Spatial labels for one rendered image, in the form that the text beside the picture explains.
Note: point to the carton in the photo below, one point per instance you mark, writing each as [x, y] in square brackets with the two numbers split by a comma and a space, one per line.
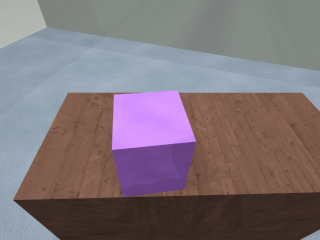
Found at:
[152, 142]

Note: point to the pedestal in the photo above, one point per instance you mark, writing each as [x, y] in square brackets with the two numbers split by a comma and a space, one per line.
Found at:
[254, 173]

